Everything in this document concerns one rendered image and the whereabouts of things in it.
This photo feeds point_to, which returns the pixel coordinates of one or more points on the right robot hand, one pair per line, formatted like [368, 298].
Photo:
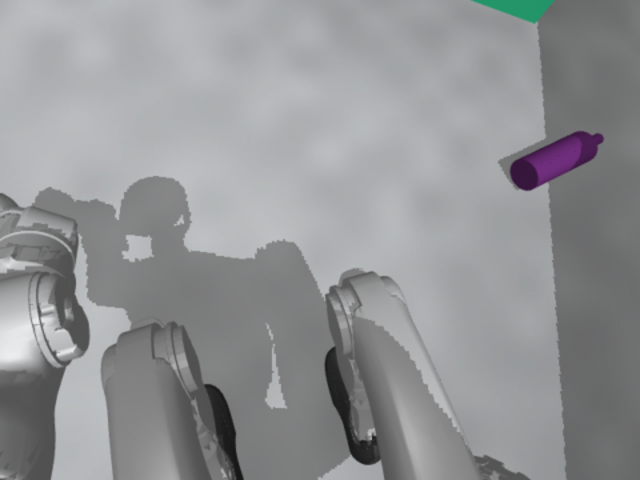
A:
[492, 469]

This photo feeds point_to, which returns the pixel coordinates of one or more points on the left robot foot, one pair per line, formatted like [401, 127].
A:
[225, 429]

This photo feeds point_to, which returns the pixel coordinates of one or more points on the left robot hand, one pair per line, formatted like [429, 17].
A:
[6, 202]

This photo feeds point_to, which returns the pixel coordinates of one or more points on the right robot foot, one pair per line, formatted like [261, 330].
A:
[364, 452]

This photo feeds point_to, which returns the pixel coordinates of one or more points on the left robot arm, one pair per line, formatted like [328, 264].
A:
[42, 329]

